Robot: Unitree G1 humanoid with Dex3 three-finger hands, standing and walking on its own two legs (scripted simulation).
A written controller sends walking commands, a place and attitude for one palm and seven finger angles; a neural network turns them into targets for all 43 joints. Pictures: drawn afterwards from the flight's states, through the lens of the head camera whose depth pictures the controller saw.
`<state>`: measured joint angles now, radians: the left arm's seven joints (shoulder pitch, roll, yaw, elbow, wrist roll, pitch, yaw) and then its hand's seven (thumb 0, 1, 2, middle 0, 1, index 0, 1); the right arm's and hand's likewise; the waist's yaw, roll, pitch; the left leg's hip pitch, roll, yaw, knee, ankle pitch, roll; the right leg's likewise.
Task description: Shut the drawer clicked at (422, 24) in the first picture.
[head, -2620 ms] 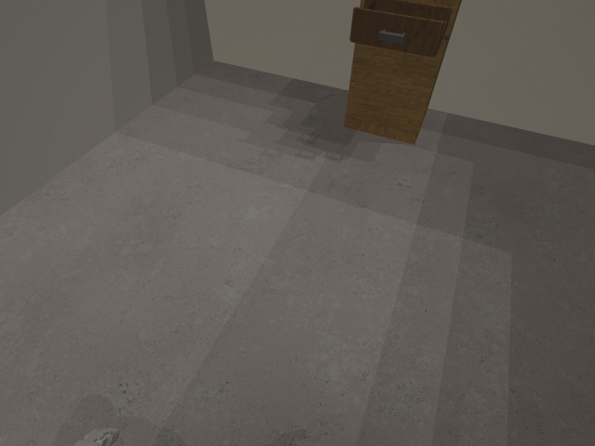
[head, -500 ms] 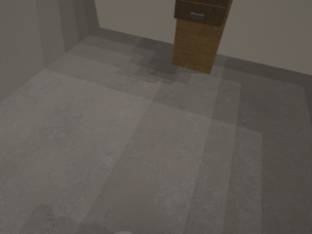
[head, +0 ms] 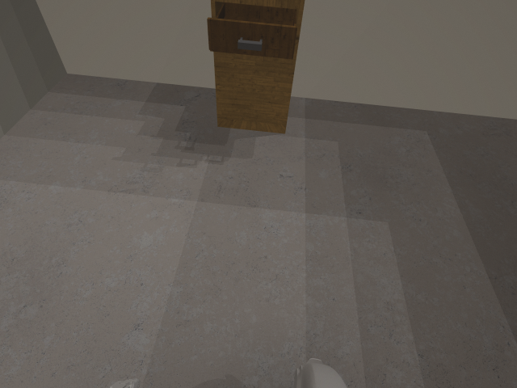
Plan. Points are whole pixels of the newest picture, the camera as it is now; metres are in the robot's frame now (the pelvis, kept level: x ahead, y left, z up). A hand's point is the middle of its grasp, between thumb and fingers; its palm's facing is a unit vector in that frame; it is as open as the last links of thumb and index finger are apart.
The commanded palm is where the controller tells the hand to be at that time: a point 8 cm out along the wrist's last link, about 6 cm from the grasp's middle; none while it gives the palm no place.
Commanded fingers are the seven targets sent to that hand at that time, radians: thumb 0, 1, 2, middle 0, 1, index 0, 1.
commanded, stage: walk to a spot facing it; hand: left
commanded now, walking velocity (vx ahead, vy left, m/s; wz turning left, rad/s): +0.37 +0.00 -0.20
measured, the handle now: (250, 42) +1.45 +0.08 -0.12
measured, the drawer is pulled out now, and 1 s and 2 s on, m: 0.21 0.21 0.21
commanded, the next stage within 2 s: take the last steps up to it in 1.48 s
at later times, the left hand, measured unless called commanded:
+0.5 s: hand (172, 338) +0.24 +0.17 -0.17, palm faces -0.02 -0.98 -0.21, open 7.2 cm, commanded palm none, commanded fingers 0.00 0.90 0.90 -0.20 -0.30 -0.20 -0.30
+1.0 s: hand (190, 218) +0.52 +0.18 -0.17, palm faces -0.15 -0.97 -0.19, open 7.3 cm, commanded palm none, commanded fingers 0.00 0.90 0.90 -0.20 -0.30 -0.20 -0.30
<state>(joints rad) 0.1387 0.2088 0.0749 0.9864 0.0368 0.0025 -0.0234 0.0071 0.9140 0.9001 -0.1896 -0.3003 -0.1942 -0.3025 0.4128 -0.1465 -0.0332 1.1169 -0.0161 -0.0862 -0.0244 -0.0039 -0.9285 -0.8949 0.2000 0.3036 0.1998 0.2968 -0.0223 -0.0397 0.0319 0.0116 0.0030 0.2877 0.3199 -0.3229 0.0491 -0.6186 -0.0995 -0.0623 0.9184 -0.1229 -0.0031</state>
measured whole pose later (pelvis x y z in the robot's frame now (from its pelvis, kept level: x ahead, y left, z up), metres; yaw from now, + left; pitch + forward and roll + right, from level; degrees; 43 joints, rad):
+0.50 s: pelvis +0.22 -0.02 +0.00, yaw -3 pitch +0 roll -2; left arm 0.31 0.19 0.05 1.09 0.02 -0.07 0.00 -0.01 0.94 0.90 -0.20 -0.30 -0.20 -0.30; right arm 0.23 -0.18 -0.06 1.05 -0.03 -0.02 0.01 0.03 -0.95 -0.89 0.20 0.30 0.20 0.30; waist -0.01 0.02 0.01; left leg -0.55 0.18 0.08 0.87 -0.21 -0.04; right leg -0.15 0.04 -0.13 0.40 -0.25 -0.06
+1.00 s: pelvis +0.43 +0.01 +0.00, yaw -11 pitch -1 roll +1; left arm 0.20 0.18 0.08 1.04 0.03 0.01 -0.02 0.01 0.92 0.90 -0.19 -0.30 -0.20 -0.30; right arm 0.39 -0.14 -0.04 1.12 -0.02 -0.07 -0.01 0.00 -0.93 -0.89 0.20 0.30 0.20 0.30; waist -0.02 -0.02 0.04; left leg -0.01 0.06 0.30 0.33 -0.29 0.00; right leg -0.55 -0.13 -0.09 0.83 -0.19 0.01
